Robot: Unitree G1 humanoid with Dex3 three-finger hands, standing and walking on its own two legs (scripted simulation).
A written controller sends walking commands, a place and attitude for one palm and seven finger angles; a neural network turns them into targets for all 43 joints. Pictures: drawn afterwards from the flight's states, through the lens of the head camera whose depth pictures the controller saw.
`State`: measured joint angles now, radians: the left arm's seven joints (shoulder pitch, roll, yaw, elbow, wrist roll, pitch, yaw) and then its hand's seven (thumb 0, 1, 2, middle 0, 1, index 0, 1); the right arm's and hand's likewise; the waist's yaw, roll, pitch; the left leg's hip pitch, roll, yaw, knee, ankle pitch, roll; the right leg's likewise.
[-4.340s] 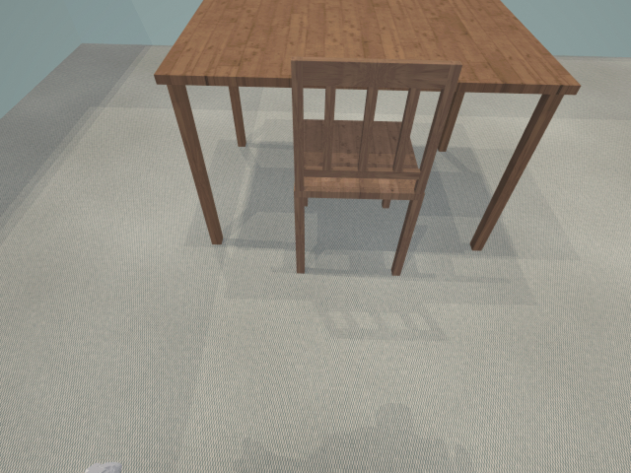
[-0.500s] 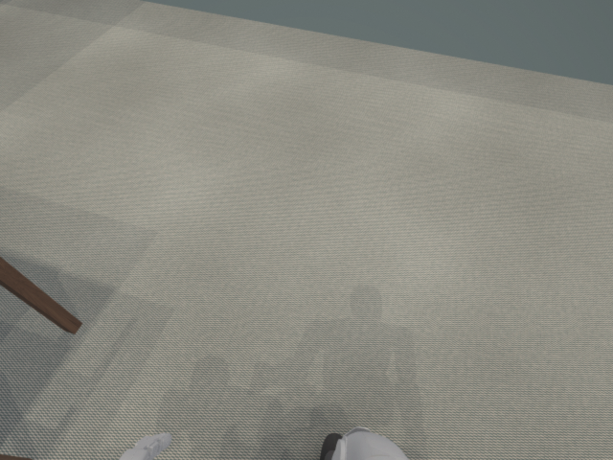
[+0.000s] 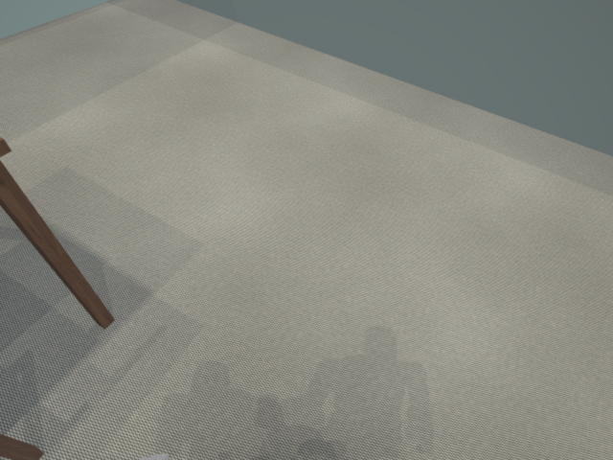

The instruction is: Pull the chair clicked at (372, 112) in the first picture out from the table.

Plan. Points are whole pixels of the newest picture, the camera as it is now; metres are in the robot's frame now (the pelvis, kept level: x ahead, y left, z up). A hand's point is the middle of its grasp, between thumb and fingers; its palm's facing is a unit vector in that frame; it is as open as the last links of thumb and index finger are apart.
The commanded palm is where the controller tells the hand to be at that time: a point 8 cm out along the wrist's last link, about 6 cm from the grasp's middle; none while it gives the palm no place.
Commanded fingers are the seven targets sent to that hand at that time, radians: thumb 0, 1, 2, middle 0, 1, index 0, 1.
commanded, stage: turn to face it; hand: left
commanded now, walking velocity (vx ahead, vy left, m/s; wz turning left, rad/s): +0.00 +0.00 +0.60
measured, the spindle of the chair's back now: out of the picture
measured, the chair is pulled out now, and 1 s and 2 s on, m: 0.00 0.00 0.00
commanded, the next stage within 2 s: take the last steps up to it in 1.62 s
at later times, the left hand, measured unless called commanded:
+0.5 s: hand out of the picture +0.05 +0.16 -0.13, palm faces +0.31 -0.91 -0.29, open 7.4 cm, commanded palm none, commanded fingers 0.00 0.90 0.90 -0.20 -0.30 -0.20 -0.30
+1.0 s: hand out of the picture -0.11 +0.19 -0.16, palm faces +0.61 -0.75 -0.27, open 7.4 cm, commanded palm none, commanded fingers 0.00 0.90 0.90 -0.20 -0.30 -0.20 -0.30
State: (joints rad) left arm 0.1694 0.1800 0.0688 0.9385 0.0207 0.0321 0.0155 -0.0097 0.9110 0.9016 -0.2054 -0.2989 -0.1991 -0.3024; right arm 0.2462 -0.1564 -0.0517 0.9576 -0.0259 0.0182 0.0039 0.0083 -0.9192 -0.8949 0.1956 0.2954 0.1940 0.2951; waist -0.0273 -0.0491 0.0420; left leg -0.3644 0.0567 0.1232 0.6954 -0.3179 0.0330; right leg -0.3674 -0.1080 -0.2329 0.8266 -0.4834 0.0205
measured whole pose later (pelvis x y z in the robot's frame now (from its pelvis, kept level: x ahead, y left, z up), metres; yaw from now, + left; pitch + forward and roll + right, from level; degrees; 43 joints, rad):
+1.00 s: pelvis -0.02 -0.03 +0.02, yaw +36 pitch +0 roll -1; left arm 0.23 0.29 0.09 0.92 0.02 0.07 0.01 0.01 0.91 0.90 -0.20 -0.30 -0.19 -0.30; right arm 0.14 -0.21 -0.04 0.89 -0.02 0.03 0.01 0.00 -0.90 -0.89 0.20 0.30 0.20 0.30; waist 0.02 -0.04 0.08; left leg -0.28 -0.02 0.01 0.54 -0.26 0.04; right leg -0.48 -0.12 -0.04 1.11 -0.41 0.10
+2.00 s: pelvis -0.03 -0.03 +0.02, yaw +60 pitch -1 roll +0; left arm 0.31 0.22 0.05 1.01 0.03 0.04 -0.02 0.00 0.91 0.90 -0.20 -0.30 -0.19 -0.30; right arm 0.23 -0.17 -0.03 0.97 -0.02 -0.02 -0.01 0.00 -0.92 -0.89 0.20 0.30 0.20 0.30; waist 0.01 -0.01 0.01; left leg -0.16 -0.04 0.03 0.40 -0.23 0.06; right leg -0.39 -0.09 -0.06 0.91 -0.40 0.04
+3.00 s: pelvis +0.05 +0.24 +0.02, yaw +61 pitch -2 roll +1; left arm 0.19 0.17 0.03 1.02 0.02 0.01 0.03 0.00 0.91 0.90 -0.20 -0.30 -0.19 -0.30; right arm 0.24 -0.14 -0.02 1.07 -0.02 -0.03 -0.04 -0.01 -0.93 -0.89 0.20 0.30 0.20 0.30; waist -0.01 -0.03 0.03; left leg -0.16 -0.04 0.14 0.44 -0.26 0.07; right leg -0.36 -0.07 -0.04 0.66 -0.25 0.02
